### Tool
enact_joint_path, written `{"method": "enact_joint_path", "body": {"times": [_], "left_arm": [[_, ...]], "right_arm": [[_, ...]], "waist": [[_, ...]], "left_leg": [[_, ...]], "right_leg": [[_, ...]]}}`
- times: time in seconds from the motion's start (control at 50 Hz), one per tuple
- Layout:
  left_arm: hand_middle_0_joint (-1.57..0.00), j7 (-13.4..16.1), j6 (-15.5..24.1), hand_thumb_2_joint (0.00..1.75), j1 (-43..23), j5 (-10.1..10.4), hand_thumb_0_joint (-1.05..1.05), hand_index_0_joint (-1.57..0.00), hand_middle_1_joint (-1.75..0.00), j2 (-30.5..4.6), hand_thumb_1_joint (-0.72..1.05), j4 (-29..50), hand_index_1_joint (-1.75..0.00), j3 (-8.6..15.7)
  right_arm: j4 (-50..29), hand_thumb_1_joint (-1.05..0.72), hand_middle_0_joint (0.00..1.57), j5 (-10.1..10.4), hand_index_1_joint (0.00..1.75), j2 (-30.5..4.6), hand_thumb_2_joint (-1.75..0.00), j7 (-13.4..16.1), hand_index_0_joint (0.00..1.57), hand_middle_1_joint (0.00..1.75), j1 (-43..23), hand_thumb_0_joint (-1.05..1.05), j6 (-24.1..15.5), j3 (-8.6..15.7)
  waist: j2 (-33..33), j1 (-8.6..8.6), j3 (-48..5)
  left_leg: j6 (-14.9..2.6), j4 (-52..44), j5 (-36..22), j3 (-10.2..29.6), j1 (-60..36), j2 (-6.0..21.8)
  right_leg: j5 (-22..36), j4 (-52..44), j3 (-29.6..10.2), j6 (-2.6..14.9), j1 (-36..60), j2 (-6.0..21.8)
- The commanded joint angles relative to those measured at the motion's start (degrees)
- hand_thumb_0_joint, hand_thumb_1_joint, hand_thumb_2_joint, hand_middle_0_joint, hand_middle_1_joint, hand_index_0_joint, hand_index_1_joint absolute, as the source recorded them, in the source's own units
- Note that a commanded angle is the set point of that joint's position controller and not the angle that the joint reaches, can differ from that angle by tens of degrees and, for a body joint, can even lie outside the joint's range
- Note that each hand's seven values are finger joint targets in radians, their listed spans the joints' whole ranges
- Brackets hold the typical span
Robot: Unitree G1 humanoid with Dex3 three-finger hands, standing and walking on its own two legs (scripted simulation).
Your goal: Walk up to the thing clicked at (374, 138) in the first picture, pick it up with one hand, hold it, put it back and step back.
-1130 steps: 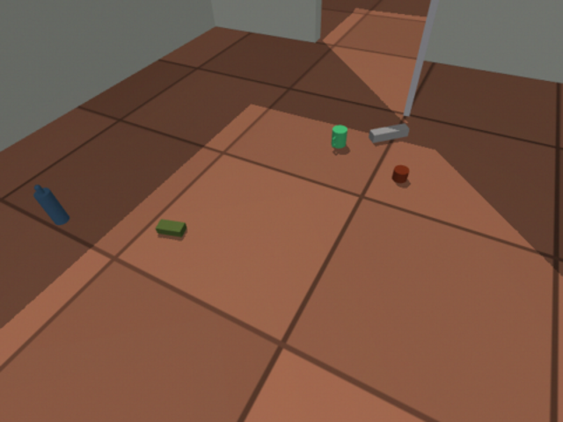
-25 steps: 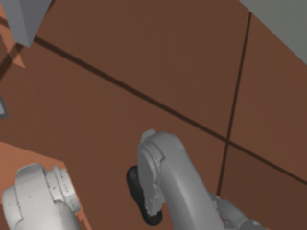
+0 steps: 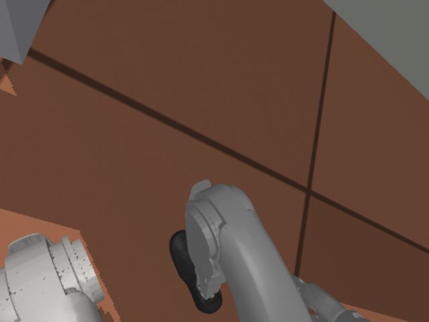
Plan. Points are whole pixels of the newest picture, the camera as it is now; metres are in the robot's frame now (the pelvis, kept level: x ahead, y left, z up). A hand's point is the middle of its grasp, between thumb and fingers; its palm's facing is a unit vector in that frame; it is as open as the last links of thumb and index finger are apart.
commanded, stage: rest palm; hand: left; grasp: from above
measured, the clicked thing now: out of the picture +0.44 +0.38 -0.27
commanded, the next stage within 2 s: close in 0.18 s
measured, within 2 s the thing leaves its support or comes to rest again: neither
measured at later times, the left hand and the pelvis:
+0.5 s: hand out of the picture +0.43 +0.36 -0.25, palm faces -0.43 -0.16 -0.89, open 13.5 cm; pelvis +0.00 +0.00 +0.00, yaw +0 degrees
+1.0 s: hand out of the picture +0.42 +0.36 -0.25, palm faces -0.45 -0.17 -0.88, open 12.5 cm; pelvis +0.00 +0.00 +0.00, yaw +0 degrees
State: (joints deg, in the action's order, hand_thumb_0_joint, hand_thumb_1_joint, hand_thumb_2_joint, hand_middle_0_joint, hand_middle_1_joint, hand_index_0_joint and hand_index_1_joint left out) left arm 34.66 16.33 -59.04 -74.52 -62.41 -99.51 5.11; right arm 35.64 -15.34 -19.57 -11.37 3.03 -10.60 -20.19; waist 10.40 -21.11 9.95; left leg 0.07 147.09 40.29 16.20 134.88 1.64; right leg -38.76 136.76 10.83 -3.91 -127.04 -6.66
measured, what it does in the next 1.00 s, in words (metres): stands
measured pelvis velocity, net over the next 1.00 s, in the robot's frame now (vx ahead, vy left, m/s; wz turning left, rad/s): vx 0.00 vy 0.00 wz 0.00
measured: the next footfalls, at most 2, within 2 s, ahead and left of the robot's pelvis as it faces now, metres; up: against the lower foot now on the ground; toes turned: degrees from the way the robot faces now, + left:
none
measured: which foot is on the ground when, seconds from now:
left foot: down 0.00-1.00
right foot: down 0.00-1.00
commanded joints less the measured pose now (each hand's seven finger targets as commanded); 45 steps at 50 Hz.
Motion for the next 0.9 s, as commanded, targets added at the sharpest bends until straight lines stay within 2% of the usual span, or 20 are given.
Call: {"method": "enact_joint_path", "body": {"times": [0.0, 0.02, 0.06, 0.08, 0.12, 0.2, 0.22, 0.26, 0.28, 0.32, 0.42, 0.44, 0.48, 0.54, 0.6, 0.64, 0.72, 0.76, 0.78, 0.88], "left_arm": [[-0.07, 2.0, 0.1, 0.94, -12.5, 1.2, 0.00, -0.08, -1.05, -14.5, -0.49, 5.7, -1.04, 0.7], [-0.06, 1.7, 0.2, 0.95, -13.4, 1.3, 0.00, -0.07, -1.04, -13.2, -0.50, 7.2, -1.03, -0.1], [-0.07, 2.0, 0.2, 0.95, -12.1, 1.5, 0.00, -0.08, -1.04, -14.5, -0.49, 5.2, -1.03, 1.5], [-0.07, 1.7, 0.5, 0.96, -12.5, 1.4, 0.00, -0.08, -1.03, -13.2, -0.50, 6.1, -1.02, 0.1], [-0.07, 1.8, 0.3, 0.97, -12.0, 0.9, 0.00, -0.08, -1.03, -15.2, -0.50, 5.3, -1.03, 1.4], [-0.07, 1.6, 1.1, 0.97, -12.9, 1.5, 0.00, -0.08, -1.05, -14.0, -0.49, 7.8, -1.04, 0.7], [-0.07, 1.8, 0.7, 0.98, -10.9, 1.0, 0.00, -0.08, -1.05, -14.8, -0.50, 5.5, -1.04, 1.8], [-0.08, 1.6, 1.3, 0.99, -12.2, 1.1, 0.00, -0.08, -1.05, -13.1, -0.48, 7.8, -1.05, 0.1], [-0.09, 1.8, 1.1, 0.93, -10.9, 1.2, 0.00, -0.11, -1.06, -14.5, -0.43, 6.3, -1.04, 1.8], [-0.11, 1.9, 1.3, 0.89, -12.4, 1.0, 0.00, -0.14, -1.04, -14.7, -0.40, 9.0, -1.01, 1.7], [-0.13, 2.5, 1.5, 0.86, -15.9, 1.1, 0.00, -0.16, -1.03, -14.7, -0.36, 11.4, -1.00, 1.0], [-0.12, 2.6, 0.9, 0.86, -12.3, 0.8, 0.00, -0.16, -1.03, -14.5, -0.36, 7.0, -1.00, 1.5], [-0.12, 2.1, 0.5, 0.85, -11.8, 0.8, 0.00, -0.15, -1.04, -12.6, -0.36, 5.6, -1.00, -0.2], [-0.13, 1.4, -0.1, 0.84, -14.6, 1.4, 0.00, -0.17, -1.04, -13.4, -0.34, 8.4, -1.00, -0.3], [-0.16, 0.6, -0.5, 0.82, -12.3, 2.1, 0.00, -0.19, -1.00, -12.6, -0.32, 6.3, -0.97, -0.7], [-0.16, 0.5, -0.4, 0.81, -13.1, 2.0, 0.00, -0.20, -1.00, -15.6, -0.30, 7.8, -0.96, 1.4], [-0.18, -0.3, 0.1, 0.79, -12.1, 2.4, 0.00, -0.21, -0.99, -14.0, -0.29, 7.3, -0.95, 0.5], [-0.19, -0.1, 0.4, 0.78, -12.8, 2.2, 0.00, -0.23, -0.97, -16.6, -0.27, 8.8, -0.94, 2.1], [-0.19, -0.3, 0.8, 0.78, -14.2, 2.3, 0.00, -0.23, -0.97, -15.3, -0.27, 11.2, -0.93, 0.7], [-0.24, -0.6, 1.4, 0.73, -11.2, 1.7, 0.00, -0.28, -0.93, -15.3, -0.20, 7.5, -0.89, 1.1]], "right_arm": [[0.0, -0.90, 0.20, 0.0, 0.30, -19.5, -0.90, 0.9, 0.20, 0.30, 7.8, 0.00, -0.1, 5.4], [0.1, -0.90, 0.20, 0.2, 0.30, -19.4, -0.90, 0.8, 0.20, 0.30, 8.5, 0.00, -0.3, 5.4], [0.7, -0.90, 0.20, -0.2, 0.30, -19.6, -0.90, 0.8, 0.20, 0.30, 8.8, 0.00, -0.2, 5.3], [0.1, -0.90, 0.20, -0.2, 0.30, -19.3, -0.90, 0.8, 0.20, 0.30, 8.5, 0.00, -0.1, 5.1], [0.6, -0.90, 0.20, -0.1, 0.30, -19.2, -0.90, 0.8, 0.20, 0.30, 9.1, 0.00, -0.1, 4.6], [0.5, -0.90, 0.20, 0.0, 0.30, -19.3, -0.90, 0.8, 0.20, 0.30, 7.7, 0.00, -0.3, 5.1], [0.6, -0.90, 0.20, -0.3, 0.30, -19.3, -0.90, 0.6, 0.20, 0.30, 8.6, 0.00, -0.2, 4.8], [0.5, -0.90, 0.20, -0.3, 0.30, -19.2, -0.90, 0.5, 0.20, 0.30, 7.6, 0.00, -0.2, 5.3], [0.8, -0.89, 0.20, -0.3, 0.30, -19.1, -0.90, 0.4, 0.20, 0.30, 8.2, 0.00, -0.2, 4.9], [0.8, -0.89, 0.20, -0.5, 0.30, -19.5, -0.90, 0.4, 0.20, 0.30, 8.8, 0.00, -0.2, 5.3], [1.4, -0.89, 0.20, -0.5, 0.30, -19.4, -0.90, 0.3, 0.20, 0.30, 9.1, 0.00, -0.2, 5.2], [1.1, -0.89, 0.20, -0.5, 0.30, -19.5, -0.90, 0.4, 0.20, 0.30, 8.7, 0.00, -0.2, 5.3], [1.4, -0.89, 0.20, -0.5, 0.30, -19.1, -0.90, 0.1, 0.20, 0.30, 8.8, 0.00, -0.3, 5.4], [1.5, -0.89, 0.20, -0.2, 0.30, -19.0, -0.90, 0.2, 0.20, 0.30, 9.1, 0.00, -0.2, 5.6], [0.8, -0.89, 0.20, 0.2, 0.30, -19.6, -0.90, 0.1, 0.20, 0.30, 8.5, 0.00, -0.4, 5.7], [0.5, -0.89, 0.20, 0.6, 0.30, -20.1, -0.90, 0.3, 0.20, 0.30, 9.1, 0.00, -0.2, 5.6], [0.0, -0.89, 0.20, 0.3, 0.30, -19.4, -0.90, 0.5, 0.20, 0.30, 8.5, 0.00, 0.1, 5.4], [0.1, -0.89, 0.20, 0.4, 0.30, -19.5, -0.90, 0.7, 0.20, 0.30, 8.7, 0.00, 0.3, 5.2], [0.0, -0.89, 0.20, 0.6, 0.30, -19.0, -0.90, 0.7, 0.20, 0.30, 8.4, 0.00, 0.3, 5.2], [0.3, -0.89, 0.20, 0.5, 0.30, -19.4, -0.90, 1.0, 0.20, 0.30, 9.0, 0.00, 0.6, 5.3]], "waist": [[-32.5, -1.68, -35.4], [-32.5, -1.85, -35.4], [-32.4, -1.83, -35.6], [-32.2, -2.06, -35.5], [-32.6, -1.83, -35.1], [-33.8, -1.38, -34.3], [-34.0, -1.61, -34.5], [-34.7, -1.54, -34.8], [-34.0, -1.31, -35.7], [-35.5, -1.55, -37.4], [-35.5, -1.79, -37.5], [-33.8, -1.68, -36.9], [-32.6, -2.24, -34.0], [-34.8, -1.75, -35.8], [-31.8, -2.08, -34.1], [-32.2, -1.29, -36.3], [-32.2, -1.51, -34.9], [-33.0, -0.94, -37.6], [-33.7, -0.68, -37.5], [-31.9, -1.71, -34.5]], "left_leg": [[-0.27, -16.0, -9.8, -5.1, -28.5, 2.3], [-0.31, -15.5, -10.6, -5.2, -28.9, 2.1], [-0.21, -15.6, -11.0, -4.7, -28.9, 2.3], [-0.26, -15.4, -11.7, -4.9, -28.5, 2.3], [-0.15, -15.4, -12.4, -4.7, -29.1, 2.3], [0.13, -15.7, -11.9, -4.6, -29.5, 2.4], [0.13, -15.8, -12.3, -4.6, -29.9, 2.3], [0.32, -15.9, -12.7, -4.6, -29.8, 2.4], [0.27, -16.0, -13.1, -4.4, -30.6, 2.4], [0.27, -15.3, -15.4, -4.6, -32.2, 2.4], [-0.02, -14.7, -15.2, -5.4, -30.9, 2.4], [-0.01, -15.1, -15.0, -5.1, -30.9, 2.5], [-0.14, -14.9, -13.3, -5.3, -28.8, 2.4], [0.11, -15.7, -14.0, -5.1, -30.4, 2.4], [-0.17, -15.4, -12.4, -4.7, -29.3, 2.4], [-0.21, -15.7, -12.8, -4.8, -29.4, 2.2], [-0.29, -15.7, -11.9, -5.0, -28.6, 2.3], [-0.36, -15.2, -13.4, -5.5, -29.4, 2.3], [-0.22, -15.2, -14.2, -5.5, -30.0, 2.3], [-0.30, -15.2, -12.1, -5.3, -28.4, 2.4]], "right_leg": [[13.2, -11.2, 5.6, 5.03, 19.1, -1.2], [14.0, -10.9, 5.7, 4.96, 18.4, -1.1], [14.4, -11.0, 6.2, 4.77, 19.1, -1.1], [15.0, -11.2, 5.9, 4.86, 19.7, -1.3], [15.5, -10.7, 6.3, 4.70, 19.1, -1.0], [15.0, -10.7, 6.4, 4.81, 17.9, -1.1], [15.3, -10.6, 6.6, 4.79, 19.0, -1.0], [15.6, -10.4, 6.4, 4.99, 18.8, -1.2], [15.9, -10.5, 6.9, 4.84, 19.3, -1.1], [17.7, -10.3, 6.7, 4.71, 19.9, -1.0], [18.1, -11.4, 6.2, 4.65, 20.5, -1.2], [17.8, -11.4, 6.2, 4.79, 20.9, -1.2], [16.5, -11.4, 6.2, 4.71, 19.5, -1.2], [16.6, -11.2, 5.9, 5.00, 19.6, -1.2], [15.6, -11.3, 6.2, 4.73, 18.6, -1.0], [15.7, -11.4, 6.1, 4.69, 19.6, -0.9], [14.8, -11.6, 5.7, 4.85, 20.0, -1.2], [16.1, -11.8, 5.5, 4.78, 21.7, -1.2], [16.6, -11.3, 5.4, 4.94, 20.9, -1.2], [14.9, -11.7, 5.7, 4.76, 20.2, -1.2]]}}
